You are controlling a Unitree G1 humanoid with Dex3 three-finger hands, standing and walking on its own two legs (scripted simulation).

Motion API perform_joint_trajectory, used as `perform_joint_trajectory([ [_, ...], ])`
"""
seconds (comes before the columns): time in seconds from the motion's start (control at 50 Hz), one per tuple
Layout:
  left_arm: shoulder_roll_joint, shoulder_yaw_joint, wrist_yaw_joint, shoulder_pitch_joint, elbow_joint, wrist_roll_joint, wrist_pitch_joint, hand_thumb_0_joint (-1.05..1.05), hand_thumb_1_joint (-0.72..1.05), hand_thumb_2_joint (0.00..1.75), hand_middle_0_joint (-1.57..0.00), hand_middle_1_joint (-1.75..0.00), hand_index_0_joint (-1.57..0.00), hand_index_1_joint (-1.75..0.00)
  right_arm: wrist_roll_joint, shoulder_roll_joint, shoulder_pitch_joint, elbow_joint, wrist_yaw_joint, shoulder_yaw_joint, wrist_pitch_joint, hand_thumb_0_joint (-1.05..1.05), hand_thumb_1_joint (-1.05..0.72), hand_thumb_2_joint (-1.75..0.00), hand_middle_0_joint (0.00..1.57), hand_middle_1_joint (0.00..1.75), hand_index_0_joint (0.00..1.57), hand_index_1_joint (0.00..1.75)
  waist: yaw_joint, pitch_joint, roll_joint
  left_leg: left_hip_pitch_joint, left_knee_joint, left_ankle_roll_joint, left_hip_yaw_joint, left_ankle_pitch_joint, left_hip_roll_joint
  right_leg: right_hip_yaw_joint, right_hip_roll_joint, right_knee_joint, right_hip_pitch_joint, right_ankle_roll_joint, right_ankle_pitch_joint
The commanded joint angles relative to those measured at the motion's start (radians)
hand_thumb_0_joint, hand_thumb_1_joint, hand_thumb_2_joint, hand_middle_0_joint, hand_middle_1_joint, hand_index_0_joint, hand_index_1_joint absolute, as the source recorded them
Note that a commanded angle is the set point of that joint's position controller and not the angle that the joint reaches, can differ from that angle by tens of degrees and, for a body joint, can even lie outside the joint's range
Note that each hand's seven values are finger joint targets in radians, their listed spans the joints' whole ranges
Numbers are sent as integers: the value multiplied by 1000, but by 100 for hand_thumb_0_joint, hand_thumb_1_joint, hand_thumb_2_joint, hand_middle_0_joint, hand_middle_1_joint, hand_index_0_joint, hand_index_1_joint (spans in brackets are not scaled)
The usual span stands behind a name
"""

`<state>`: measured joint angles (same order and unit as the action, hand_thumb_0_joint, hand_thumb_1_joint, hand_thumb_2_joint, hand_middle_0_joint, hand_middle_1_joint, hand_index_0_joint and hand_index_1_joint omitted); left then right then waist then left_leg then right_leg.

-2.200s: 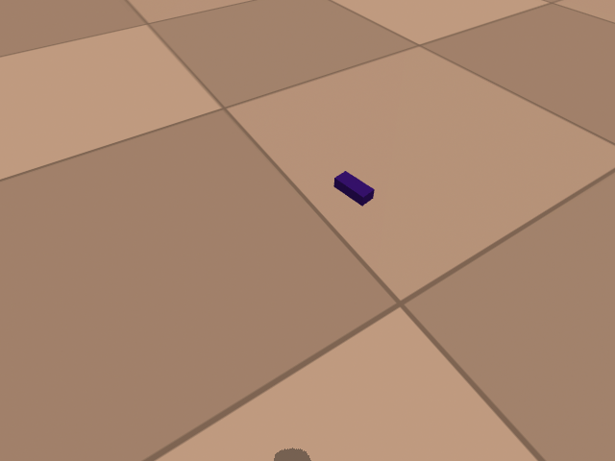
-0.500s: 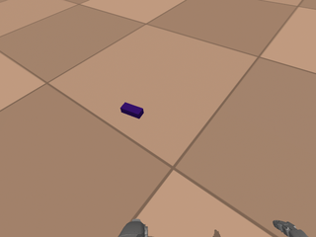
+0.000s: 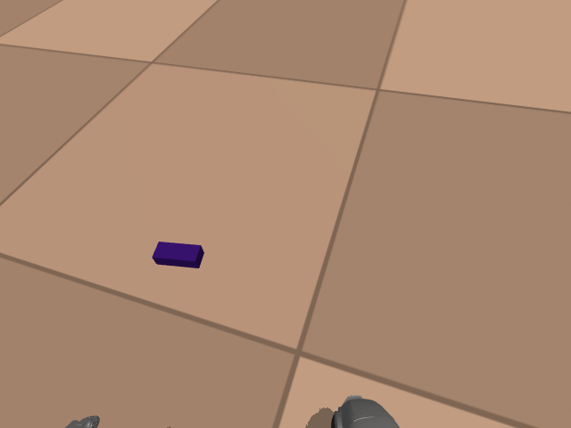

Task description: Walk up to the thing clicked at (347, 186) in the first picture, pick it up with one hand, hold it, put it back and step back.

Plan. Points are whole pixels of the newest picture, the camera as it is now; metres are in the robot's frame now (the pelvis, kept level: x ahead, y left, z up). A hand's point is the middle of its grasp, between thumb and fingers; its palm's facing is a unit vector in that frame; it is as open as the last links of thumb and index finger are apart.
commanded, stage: walk up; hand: left
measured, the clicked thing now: (178, 254) +0.89 +0.43 -0.74
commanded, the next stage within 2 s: none
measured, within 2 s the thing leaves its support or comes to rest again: neither
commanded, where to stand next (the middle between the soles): +0.50 +0.24 m, yaw -14 degrees
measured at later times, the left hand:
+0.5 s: hand (46, 394) +0.25 +0.43 -0.16, palm faces -0.15 -0.86 -0.49, open 7.4 cm
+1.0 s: hand (46, 280) +0.45 +0.46 -0.11, palm faces -0.17 -0.83 -0.53, open 7.4 cm
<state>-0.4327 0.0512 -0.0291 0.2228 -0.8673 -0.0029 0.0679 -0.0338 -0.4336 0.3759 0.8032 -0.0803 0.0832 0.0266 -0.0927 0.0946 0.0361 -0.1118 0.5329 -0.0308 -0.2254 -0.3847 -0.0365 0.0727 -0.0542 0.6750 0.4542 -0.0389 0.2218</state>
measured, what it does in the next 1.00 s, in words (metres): walks ahead: right foot, then left foot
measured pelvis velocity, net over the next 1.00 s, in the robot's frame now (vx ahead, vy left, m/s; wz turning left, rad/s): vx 0.32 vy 0.19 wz -0.19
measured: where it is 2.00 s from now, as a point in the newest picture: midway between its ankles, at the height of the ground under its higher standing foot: (214, 360)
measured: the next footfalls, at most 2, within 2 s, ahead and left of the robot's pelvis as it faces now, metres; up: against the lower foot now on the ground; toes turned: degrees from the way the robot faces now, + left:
right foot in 0.04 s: +0.15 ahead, -0.10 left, +0.00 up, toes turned -5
left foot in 0.42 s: +0.29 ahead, +0.25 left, +0.00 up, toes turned +0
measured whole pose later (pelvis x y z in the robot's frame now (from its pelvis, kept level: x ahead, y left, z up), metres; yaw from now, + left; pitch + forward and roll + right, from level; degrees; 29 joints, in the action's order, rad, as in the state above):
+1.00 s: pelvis +0.32 +0.19 -0.01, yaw -11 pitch -4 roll -1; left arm -0.40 0.04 0.04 0.31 -0.83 0.01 0.10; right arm -0.04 -0.44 0.29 0.79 -0.09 0.08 -0.05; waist -0.01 0.10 0.13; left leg -0.52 1.11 0.00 0.03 -0.38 -0.10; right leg 0.06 -0.03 0.67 0.34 -0.03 0.27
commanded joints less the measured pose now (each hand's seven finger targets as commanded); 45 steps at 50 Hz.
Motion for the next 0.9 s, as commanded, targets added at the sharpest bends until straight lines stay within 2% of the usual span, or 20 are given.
perform_joint_trajectory([
  [0.0,-233,95,33,223,12,0,39,0,90,90,-20,-30,-20,-30,5,-156,-85,-146,13,33,24,0,-90,-90,20,30,20,30,182,-177,-124,-280,249,-74,77,286,-126,-69,11,-164,-518,-44,13],
  [0.02,-328,120,50,286,21,8,48,0,90,90,-20,-30,-20,-30,6,-91,-29,-157,12,12,22,0,-90,-90,20,30,20,30,190,-221,-354,-477,515,-20,72,-120,0,-484,-250,-289,-644,-116,108],
  [0.04,-360,114,58,258,49,-7,45,0,90,90,-20,-30,-20,-30,2,-184,-23,-148,17,29,3,0,-90,-90,20,30,20,30,176,-193,-227,-583,630,6,238,-192,22,-804,-375,-374,-593,-222,234],
  [0.06,-348,108,64,206,63,-17,38,0,90,90,-20,-30,-20,-30,-2,-235,-66,-133,26,44,-8,0,-90,-90,20,30,20,30,162,-127,-125,-610,683,12,305,-184,-34,-782,-381,-377,-503,-272,288],
  [0.16,-285,86,65,94,96,-5,50,0,90,90,-20,-30,-20,-30,-7,-210,-8,-66,11,54,-15,0,-90,-90,20,30,20,30,77,-60,-124,-466,554,28,287,-18,-95,-357,-205,-301,-232,-196,-49],
  [0.3,-338,101,68,73,105,22,66,0,90,90,-20,-30,-20,-30,-11,-192,-117,-108,-25,77,-11,0,-90,-90,20,30,20,30,76,-50,-169,-337,302,27,220,95,-109,-280,-173,-276,-52,-180,191],
  [0.38,-271,73,69,38,93,30,46,0,90,90,-20,-30,-20,-30,-15,-219,70,-37,-15,109,5,0,-90,-90,20,30,20,30,-53,-121,-24,62,115,-1,123,20,-2,-157,-91,70,146,-103,85],
  [0.4,-186,44,69,96,92,22,43,0,90,90,-20,-30,-20,-30,-29,-291,161,-26,-5,130,11,0,-90,-90,20,30,20,30,-98,-151,239,152,-70,-46,343,-171,-111,-76,17,410,238,-48,62],
  [0.42,-162,30,83,67,110,-1,42,0,90,90,-20,-30,-20,-30,-14,-372,114,-64,2,137,17,0,-90,-90,20,30,20,30,-78,-101,395,121,-297,-129,804,-271,-366,-62,134,576,441,-14,354],
  [0.44,-239,39,97,63,80,8,40,0,90,90,-20,-30,-20,-30,7,-388,32,-75,7,140,12,0,-90,-90,20,30,20,30,-31,-72,259,-6,-328,-210,884,-356,-420,-149,48,654,380,-26,334],
  [0.5,-263,55,73,157,-8,-16,40,0,90,90,-20,-30,-20,-30,8,-271,-91,-103,24,93,19,0,-90,-90,20,30,20,30,57,-17,139,-74,-216,-157,496,-149,-261,-133,-27,526,289,-10,148],
  [0.54,-234,54,61,171,-27,-14,37,0,90,90,-20,-30,-20,-30,9,-246,-86,-92,23,76,25,0,-90,-90,20,30,20,30,59,-33,168,-89,-190,-159,361,89,-212,-85,-14,392,182,14,136],
  [0.62,-196,51,55,101,21,-4,33,0,90,90,-20,-30,-20,-30,-5,-238,-42,-100,21,68,17,0,-90,-90,20,30,20,30,41,-30,157,-60,-177,-234,309,266,-250,-11,-19,198,117,23,127],
  [0.7,-179,60,57,112,31,-3,36,0,90,90,-20,-30,-20,-30,-9,-224,-71,-129,18,60,-4,0,-90,-90,20,30,20,30,69,-46,99,-151,-90,-180,244,293,-213,24,34,30,-102,-2,29],
  [0.74,-205,81,72,254,2,-3,45,0,90,90,-20,-30,-20,-30,5,-186,-111,-154,14,43,-11,0,-90,-90,20,30,20,30,166,-121,-2,-237,121,-116,181,350,-154,3,53,-133,-370,-15,-80],
  [0.76,-277,107,84,325,-1,9,52,0,90,90,-20,-30,-20,-30,11,-132,-71,-164,15,26,-9,0,-90,-90,20,30,20,30,208,-158,-170,-362,373,-55,131,261,-77,-215,-62,-237,-499,-55,69],
  [0.78,-354,119,94,324,36,13,55,0,90,90,-20,-30,-20,-30,6,-104,-12,-168,16,14,-16,0,-90,-90,20,30,20,30,172,-182,-299,-554,575,-6,160,-178,21,-661,-339,-330,-588,-150,143],
  [0.8,-359,109,99,261,56,-1,45,0,90,90,-20,-30,-20,-30,-7,-216,-34,-153,26,46,-38,0,-90,-90,20,30,20,30,165,-153,-125,-592,682,6,293,-215,-8,-810,-422,-369,-486,-264,281],
  [0.84,-329,101,103,170,75,-8,43,0,90,90,-20,-30,-20,-30,-3,-238,-51,-121,28,61,-50,0,-90,-90,20,30,20,30,129,-45,-60,-595,711,13,331,-139,-74,-625,-345,-372,-320,-256,337],
  [0.88,-295,89,98,132,80,-2,47,0,90,90,-20,-30,-20,-30,-5,-229,-4,-82,21,63,-51,0,-90,-90,20,30,20,30,89,-19,-98,-539,634,20,324,-46,-95,-445,-245,-352,-217,-180,301],
])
